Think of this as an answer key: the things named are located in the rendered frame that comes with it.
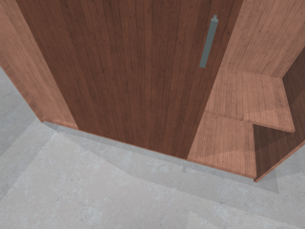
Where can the wardrobe door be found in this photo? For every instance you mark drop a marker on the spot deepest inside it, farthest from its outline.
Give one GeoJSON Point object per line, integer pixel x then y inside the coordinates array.
{"type": "Point", "coordinates": [20, 49]}
{"type": "Point", "coordinates": [129, 70]}

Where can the handle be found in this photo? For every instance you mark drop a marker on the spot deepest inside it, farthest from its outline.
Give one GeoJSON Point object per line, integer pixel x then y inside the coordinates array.
{"type": "Point", "coordinates": [208, 42]}

